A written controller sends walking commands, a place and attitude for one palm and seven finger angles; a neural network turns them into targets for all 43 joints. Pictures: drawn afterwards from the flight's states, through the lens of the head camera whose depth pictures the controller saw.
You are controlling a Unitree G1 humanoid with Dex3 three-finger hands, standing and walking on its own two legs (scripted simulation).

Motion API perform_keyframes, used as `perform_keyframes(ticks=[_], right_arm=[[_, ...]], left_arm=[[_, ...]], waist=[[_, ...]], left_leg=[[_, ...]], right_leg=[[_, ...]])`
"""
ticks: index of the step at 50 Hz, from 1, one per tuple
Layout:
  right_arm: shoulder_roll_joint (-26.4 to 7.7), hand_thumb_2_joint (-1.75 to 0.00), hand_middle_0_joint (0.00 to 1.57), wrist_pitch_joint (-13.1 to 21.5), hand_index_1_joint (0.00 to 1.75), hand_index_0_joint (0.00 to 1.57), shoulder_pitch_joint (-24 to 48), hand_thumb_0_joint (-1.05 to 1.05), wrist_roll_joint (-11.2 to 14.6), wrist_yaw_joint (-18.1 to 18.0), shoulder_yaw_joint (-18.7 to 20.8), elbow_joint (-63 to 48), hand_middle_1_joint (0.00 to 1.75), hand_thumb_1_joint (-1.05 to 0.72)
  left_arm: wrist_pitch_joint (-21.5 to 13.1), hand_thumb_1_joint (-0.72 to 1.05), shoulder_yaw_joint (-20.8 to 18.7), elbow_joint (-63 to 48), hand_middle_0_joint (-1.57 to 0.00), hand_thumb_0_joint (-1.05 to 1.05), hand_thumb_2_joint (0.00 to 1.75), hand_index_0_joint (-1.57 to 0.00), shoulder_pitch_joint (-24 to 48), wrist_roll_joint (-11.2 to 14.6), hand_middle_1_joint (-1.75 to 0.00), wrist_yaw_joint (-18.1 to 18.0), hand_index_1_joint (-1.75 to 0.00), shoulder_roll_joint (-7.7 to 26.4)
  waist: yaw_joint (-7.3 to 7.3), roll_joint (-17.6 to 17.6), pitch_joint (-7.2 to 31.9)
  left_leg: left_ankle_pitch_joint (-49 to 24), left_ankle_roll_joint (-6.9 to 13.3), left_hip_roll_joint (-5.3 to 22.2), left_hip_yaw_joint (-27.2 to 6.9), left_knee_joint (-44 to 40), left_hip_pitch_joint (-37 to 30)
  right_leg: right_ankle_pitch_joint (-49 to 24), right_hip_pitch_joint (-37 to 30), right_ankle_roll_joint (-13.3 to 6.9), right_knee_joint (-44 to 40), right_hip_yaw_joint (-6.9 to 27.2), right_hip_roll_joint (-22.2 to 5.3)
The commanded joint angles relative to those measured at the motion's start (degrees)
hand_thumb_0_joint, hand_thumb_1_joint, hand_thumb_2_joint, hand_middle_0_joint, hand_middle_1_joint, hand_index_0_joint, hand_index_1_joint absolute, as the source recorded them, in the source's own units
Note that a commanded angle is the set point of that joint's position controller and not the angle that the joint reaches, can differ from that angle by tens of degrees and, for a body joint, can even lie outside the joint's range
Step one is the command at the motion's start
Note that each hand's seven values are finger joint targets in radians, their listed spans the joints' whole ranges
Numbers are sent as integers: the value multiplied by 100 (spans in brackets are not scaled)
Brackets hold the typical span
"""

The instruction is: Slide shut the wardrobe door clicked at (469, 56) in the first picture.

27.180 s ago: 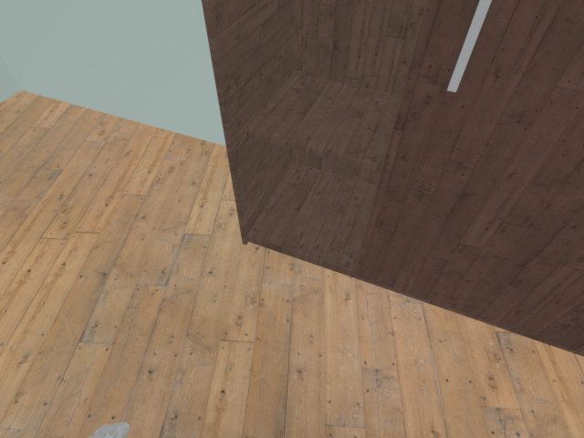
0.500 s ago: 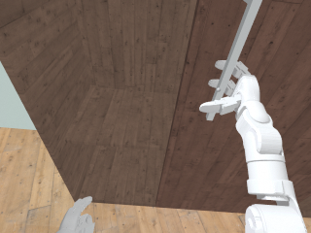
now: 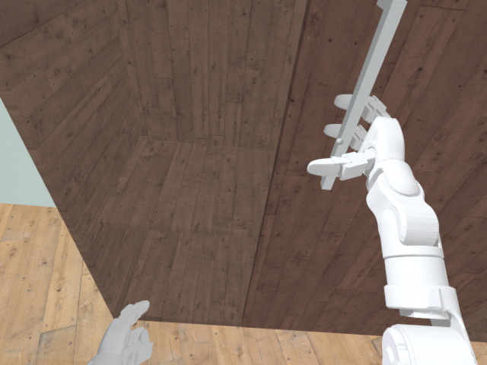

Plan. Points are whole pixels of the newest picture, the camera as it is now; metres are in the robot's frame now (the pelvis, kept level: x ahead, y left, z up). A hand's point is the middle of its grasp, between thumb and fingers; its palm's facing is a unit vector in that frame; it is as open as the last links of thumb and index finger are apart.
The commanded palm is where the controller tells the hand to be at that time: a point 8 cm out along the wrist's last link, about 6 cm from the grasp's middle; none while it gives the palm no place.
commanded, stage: grip the handle and tug to test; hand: right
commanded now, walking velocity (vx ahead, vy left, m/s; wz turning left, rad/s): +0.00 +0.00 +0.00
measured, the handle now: (350, 108) +0.44 -0.13 +0.26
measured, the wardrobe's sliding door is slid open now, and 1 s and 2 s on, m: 0.48 0.48 0.48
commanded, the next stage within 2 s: tug the door sideways, standing still in 1.28 s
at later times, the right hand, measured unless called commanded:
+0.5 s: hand (337, 141) +0.39 -0.11 +0.23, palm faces +0.01 +1.00 -0.01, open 6.2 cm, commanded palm +0.36 -0.16 +0.23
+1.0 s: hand (336, 141) +0.39 -0.11 +0.23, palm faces +0.01 +1.00 +0.00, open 5.4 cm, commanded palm +0.36 -0.16 +0.23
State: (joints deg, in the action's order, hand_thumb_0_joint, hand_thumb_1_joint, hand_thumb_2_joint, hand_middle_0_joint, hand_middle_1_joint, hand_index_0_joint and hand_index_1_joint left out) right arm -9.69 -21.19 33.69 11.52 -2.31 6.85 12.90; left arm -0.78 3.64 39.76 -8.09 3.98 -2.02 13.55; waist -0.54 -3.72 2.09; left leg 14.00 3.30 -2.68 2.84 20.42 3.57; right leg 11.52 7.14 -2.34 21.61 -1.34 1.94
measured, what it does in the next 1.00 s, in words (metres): stands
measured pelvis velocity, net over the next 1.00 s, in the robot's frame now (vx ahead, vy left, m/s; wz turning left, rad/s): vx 0.00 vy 0.00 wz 0.00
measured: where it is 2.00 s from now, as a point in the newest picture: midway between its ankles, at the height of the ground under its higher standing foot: outside the picture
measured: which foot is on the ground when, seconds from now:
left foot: down 0.00-1.00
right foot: down 0.00-1.00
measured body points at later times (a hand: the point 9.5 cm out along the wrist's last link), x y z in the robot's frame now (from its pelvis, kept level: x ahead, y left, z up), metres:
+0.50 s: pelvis +0.00 -0.01 +0.00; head -0.02 +0.02 +0.45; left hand +0.18 +0.22 -0.10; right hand +0.38 -0.16 +0.23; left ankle -0.03 +0.08 -0.74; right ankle +0.00 -0.10 -0.74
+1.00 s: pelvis +0.00 +0.00 +0.00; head -0.02 +0.02 +0.45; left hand +0.18 +0.22 -0.10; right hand +0.38 -0.16 +0.23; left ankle -0.03 +0.08 -0.74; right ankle +0.00 -0.10 -0.74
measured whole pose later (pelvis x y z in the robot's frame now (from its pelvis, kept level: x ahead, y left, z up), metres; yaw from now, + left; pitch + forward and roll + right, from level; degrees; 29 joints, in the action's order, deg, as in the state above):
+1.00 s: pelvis +0.00 +0.00 +0.00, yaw +0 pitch -3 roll +0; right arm -9.5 -22.5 33.6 11.4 -3.1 6.1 12.0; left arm 0.1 3.4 39.4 -8.3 3.9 -1.9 13.8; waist -0.3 -3.5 1.9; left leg 14.1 3.0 -2.5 2.5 20.0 3.3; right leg 11.8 6.9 -2.6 21.3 -1.6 2.1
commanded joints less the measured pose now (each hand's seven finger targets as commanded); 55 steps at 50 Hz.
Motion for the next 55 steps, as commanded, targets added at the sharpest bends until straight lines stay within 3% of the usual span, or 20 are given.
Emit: perform_keyframes(ticks=[1,11,14,16,23,26,28,30,31,34,38,41,42,45,46,47,50,51,52,55], right_arm=[[-963,-46,34,390,125,34,2542,0,36,22,296,-1364,125,13],[-1026,-66,39,199,132,39,2439,0,53,1,382,-1256,132,-34],[-709,-72,41,219,134,41,2730,0,58,-5,131,-1339,134,-48],[-1001,-76,42,202,135,42,2695,0,69,-39,301,-1273,135,-57],[-678,-90,45,370,140,45,2938,0,-4,-90,69,-1548,140,-90],[-1032,-90,45,312,140,45,2759,0,60,-119,332,-1334,140,-90],[-623,-90,45,353,140,45,2712,0,7,-71,41,-1454,140,-90],[-565,-90,45,374,140,45,2871,0,-12,-75,-30,-1471,140,-90],[-795,-90,45,329,140,45,2964,0,58,-105,79,-1348,140,-90],[-692,-90,45,363,140,45,2819,0,-55,-110,78,-1506,140,-90],[-596,-90,45,346,140,45,2823,0,-21,-109,4,-1404,140,-90],[-1037,-90,45,269,140,45,2885,0,40,-123,287,-1214,140,-90],[-685,-90,45,313,140,45,2841,0,3,-85,106,-1367,140,-90],[-697,-90,45,312,140,45,2642,0,-9,-71,130,-1427,140,-90],[-912,-90,45,277,140,45,2668,0,52,-94,250,-1337,140,-90],[-654,-90,45,312,140,45,2542,0,23,-62,111,-1454,140,-90],[-798,-90,45,311,140,45,2107,0,30,-23,260,-1669,140,-90],[-1041,-90,45,270,140,45,2207,0,87,-39,401,-1649,140,-90],[-786,-90,45,311,140,45,1989,0,54,4,265,-1874,140,-90],[-965,-90,45,309,140,45,1401,0,79,66,464,-2297,140,-90]], left_arm=[[-253,90,-222,-918,-20,0,90,-20,932,9,-30,-27,-30,631],[-176,90,-211,-925,-20,0,90,-20,935,7,-30,-77,-30,645],[-210,90,-218,-926,-20,0,90,-20,910,7,-30,-104,-30,625],[-199,90,-237,-864,-20,0,90,-20,874,8,-30,-82,-30,684],[-251,90,-239,-898,-20,0,90,-20,852,-22,-30,-74,-30,606],[-246,90,-265,-826,-20,0,90,-20,826,-14,-30,-21,-30,674],[-227,90,-231,-916,-20,0,90,-20,882,-16,-30,-51,-30,612],[-253,90,-235,-902,-20,0,90,-20,874,-13,-30,-50,-30,603],[-267,90,-268,-835,-20,0,90,-20,843,6,-30,1,-30,662],[-239,90,-232,-905,-20,0,90,-20,870,-30,-30,-50,-30,595],[-229,90,-237,-890,-20,0,90,-20,846,-29,-30,-50,-30,609],[-209,90,-260,-814,-20,0,90,-20,823,-7,-30,-32,-30,690],[-207,90,-233,-894,-20,0,90,-20,861,-32,-30,-59,-30,611],[-214,90,-224,-941,-20,0,90,-20,906,-25,-30,-71,-30,587],[-209,90,-239,-887,-20,0,90,-20,870,-12,-30,-27,-30,644],[-203,90,-221,-942,-20,0,90,-20,900,-27,-30,-36,-30,588],[-185,90,-216,-1046,-20,0,90,-20,979,-26,-30,-38,-30,605],[-182,90,-244,-1006,-20,0,90,-20,954,-14,-30,11,-30,655],[-173,90,-222,-1086,-20,0,90,-20,991,-40,-30,2,-30,601],[-167,90,-229,-1231,-20,0,90,-20,1065,-42,-30,22,-30,620]], waist=[[-84,637,1352],[-77,524,1305],[54,575,1363],[-30,622,1362],[36,448,1647],[-103,624,1569],[11,679,1526],[51,524,1462],[-44,586,1375],[16,422,1520],[49,614,1418],[-77,726,1396],[25,611,1502],[-17,470,1559],[-97,561,1476],[-19,466,1503],[-113,600,1591],[-205,587,1531],[-123,550,1630],[-233,690,1803]], left_leg=[[-2124,-179,230,-314,-209,6],[-1905,-153,203,-291,-232,99],[-1838,-179,187,-284,-237,213],[-1928,-156,201,-295,-239,134],[-1996,-146,178,-270,-168,131],[-2177,-119,198,-267,-183,21],[-2099,-161,175,-254,-168,58],[-1966,-143,166,-240,-175,209],[-2005,-116,187,-252,-214,204],[-2004,-140,176,-262,-186,152],[-1883,-147,155,-242,-211,218],[-2013,-128,197,-269,-233,80],[-1997,-159,181,-279,-196,61],[-1991,-155,182,-267,-195,87],[-2015,-118,195,-255,-212,39],[-1985,-149,178,-264,-200,63],[-2273,-153,191,-261,-155,-120],[-2374,-121,216,-266,-158,-166],[-2464,-153,202,-265,-106,-226],[-2804,-171,216,-260,-33,-410]], right_leg=[[-1508,-719,-93,9,268,-89],[-1473,-737,-78,-6,283,-123],[-1444,-878,-97,4,302,-138],[-1519,-796,-82,4,300,-118],[-1728,-1096,-68,25,337,-150],[-1843,-909,-29,12,349,-113],[-1713,-951,-72,11,311,-142],[-1697,-1055,-54,8,342,-163],[-1725,-925,-28,-4,377,-118],[-1739,-1062,-54,6,312,-151],[-1640,-1022,-56,-7,344,-172],[-1644,-797,-39,-29,341,-105],[-1624,-930,-74,-19,305,-130],[-1663,-1005,-66,3,294,-133],[-1696,-866,-25,-25,346,-109],[-1646,-963,-55,-14,295,-141],[-1820,-921,-68,2,275,-129],[-1887,-796,-32,-8,293,-92],[-1943,-905,-61,10,259,-131],[-2147,-893,-67,55,235,-128]])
